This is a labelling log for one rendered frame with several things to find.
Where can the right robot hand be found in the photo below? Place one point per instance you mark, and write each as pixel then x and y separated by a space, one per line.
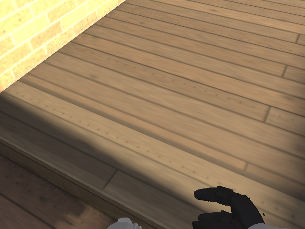
pixel 243 212

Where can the left robot shin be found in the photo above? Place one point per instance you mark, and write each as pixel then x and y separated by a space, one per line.
pixel 124 220

